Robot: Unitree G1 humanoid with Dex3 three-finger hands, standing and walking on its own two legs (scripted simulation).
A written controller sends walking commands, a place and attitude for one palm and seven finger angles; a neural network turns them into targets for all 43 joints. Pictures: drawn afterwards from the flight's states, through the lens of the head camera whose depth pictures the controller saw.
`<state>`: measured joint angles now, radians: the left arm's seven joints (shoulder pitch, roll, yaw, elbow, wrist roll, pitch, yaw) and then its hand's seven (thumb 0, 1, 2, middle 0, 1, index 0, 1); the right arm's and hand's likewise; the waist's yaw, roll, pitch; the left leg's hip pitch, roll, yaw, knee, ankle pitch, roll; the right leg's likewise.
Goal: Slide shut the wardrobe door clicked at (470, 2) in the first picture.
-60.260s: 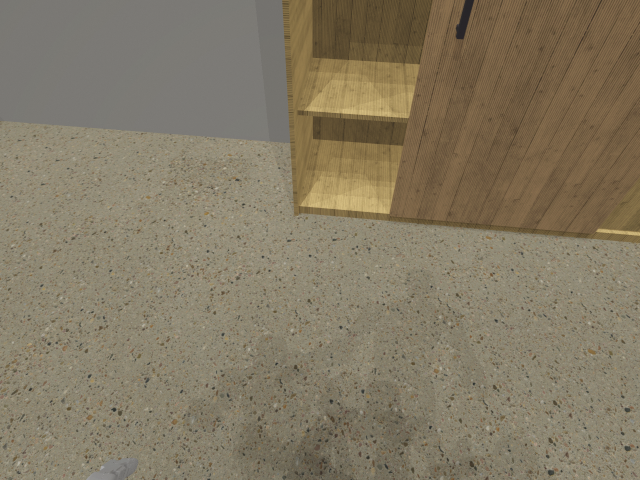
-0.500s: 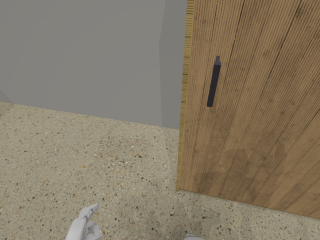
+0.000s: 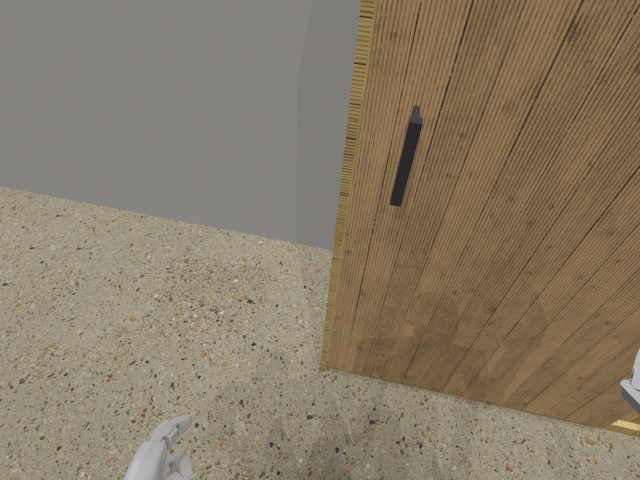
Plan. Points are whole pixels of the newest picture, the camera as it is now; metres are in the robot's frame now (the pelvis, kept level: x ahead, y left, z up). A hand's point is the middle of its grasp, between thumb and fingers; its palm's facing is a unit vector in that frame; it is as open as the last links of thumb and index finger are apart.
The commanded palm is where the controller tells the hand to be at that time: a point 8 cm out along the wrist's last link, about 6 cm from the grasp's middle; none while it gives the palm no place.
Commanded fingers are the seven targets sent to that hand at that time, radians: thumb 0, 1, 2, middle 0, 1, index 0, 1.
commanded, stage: let the arm hang, fingers relaxed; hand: right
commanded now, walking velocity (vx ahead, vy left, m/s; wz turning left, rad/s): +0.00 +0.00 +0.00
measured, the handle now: (405, 157) +0.57 -0.11 +0.13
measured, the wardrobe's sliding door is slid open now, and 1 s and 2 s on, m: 0.00 0.00 0.00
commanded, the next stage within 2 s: look to check the result in 1.04 s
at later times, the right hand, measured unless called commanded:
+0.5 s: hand out of the picture -0.04 -0.19 -0.16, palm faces +0.02 +0.97 -0.23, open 7.2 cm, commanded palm none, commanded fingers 0.00 -0.90 -0.90 0.20 0.30 0.20 0.30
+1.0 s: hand out of the picture +0.01 -0.16 -0.17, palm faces +0.02 +0.99 -0.17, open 7.3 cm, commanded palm none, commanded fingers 0.00 -0.90 -0.90 0.20 0.30 0.20 0.30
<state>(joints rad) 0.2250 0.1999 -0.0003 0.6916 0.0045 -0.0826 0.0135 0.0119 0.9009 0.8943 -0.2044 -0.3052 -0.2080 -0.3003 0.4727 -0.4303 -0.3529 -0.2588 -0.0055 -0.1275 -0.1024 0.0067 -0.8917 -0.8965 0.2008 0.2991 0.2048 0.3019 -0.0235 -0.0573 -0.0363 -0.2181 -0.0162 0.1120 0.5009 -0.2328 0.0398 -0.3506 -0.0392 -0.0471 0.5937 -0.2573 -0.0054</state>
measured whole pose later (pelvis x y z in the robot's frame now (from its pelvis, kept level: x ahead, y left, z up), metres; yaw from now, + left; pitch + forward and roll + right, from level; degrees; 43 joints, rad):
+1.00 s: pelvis +0.02 +0.00 +0.01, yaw +0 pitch -2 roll +0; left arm 0.26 0.13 0.00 1.16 0.02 0.01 0.03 0.01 0.91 0.89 -0.20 -0.30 -0.20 -0.30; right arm 0.26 -0.14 0.00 1.17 -0.01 0.00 -0.03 0.01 -0.92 -0.90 0.20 0.30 0.20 0.30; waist 0.00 0.01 0.05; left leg -0.08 0.01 0.10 0.38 -0.27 0.02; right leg -0.17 -0.03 -0.10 0.41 -0.20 -0.01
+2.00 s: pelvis +0.02 -0.02 +0.01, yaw +5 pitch -1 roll +0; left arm 0.21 0.16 0.03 1.10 0.02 0.03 0.04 0.01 0.91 0.89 -0.20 -0.30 -0.20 -0.30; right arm 0.26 -0.16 -0.04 1.13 -0.02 0.04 -0.01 0.00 -0.91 -0.90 0.20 0.30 0.20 0.30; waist -0.02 0.01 0.09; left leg -0.17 0.01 0.01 0.50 -0.31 0.01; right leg -0.20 -0.04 -0.19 0.48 -0.26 -0.03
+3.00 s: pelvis +0.03 +0.02 +0.01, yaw -4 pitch -1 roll +0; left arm 0.21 0.17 0.02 1.10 0.03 0.03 0.03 0.01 0.92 0.89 -0.20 -0.30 -0.20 -0.30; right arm 0.33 -0.18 -0.02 1.17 -0.03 0.01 -0.01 0.00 -0.91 -0.90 0.19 0.30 0.20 0.30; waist -0.01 -0.01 0.05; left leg -0.09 0.01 0.20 0.45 -0.35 0.05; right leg -0.22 -0.03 -0.03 0.51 -0.26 0.00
